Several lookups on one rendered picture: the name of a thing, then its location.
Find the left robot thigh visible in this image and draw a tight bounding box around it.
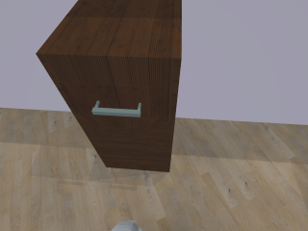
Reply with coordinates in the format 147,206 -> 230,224
112,221 -> 142,231

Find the handle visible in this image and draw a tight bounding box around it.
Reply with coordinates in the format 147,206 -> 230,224
91,100 -> 141,117

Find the drawer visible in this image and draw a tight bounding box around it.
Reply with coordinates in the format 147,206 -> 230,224
61,83 -> 171,119

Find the cabinet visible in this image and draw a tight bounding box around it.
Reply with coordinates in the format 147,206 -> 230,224
36,0 -> 182,172

